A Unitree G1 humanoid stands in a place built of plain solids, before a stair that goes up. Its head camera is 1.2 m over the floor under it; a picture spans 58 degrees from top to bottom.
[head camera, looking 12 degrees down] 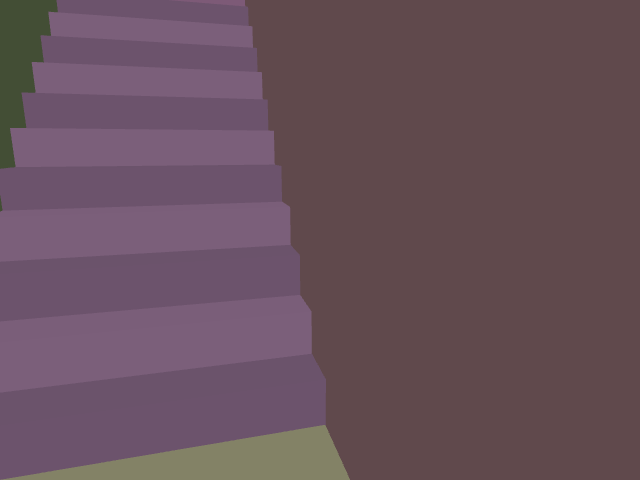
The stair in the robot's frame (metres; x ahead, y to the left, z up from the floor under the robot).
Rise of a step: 0.22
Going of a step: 0.25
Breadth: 1.50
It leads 15 degrees to the left of straight ahead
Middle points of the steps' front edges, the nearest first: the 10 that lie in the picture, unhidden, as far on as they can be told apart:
1.51 0.70 0.22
1.75 0.76 0.44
1.99 0.83 0.66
2.23 0.89 0.88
2.47 0.96 1.09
2.71 1.02 1.31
2.95 1.09 1.53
3.19 1.15 1.75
3.43 1.22 1.97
3.67 1.28 2.19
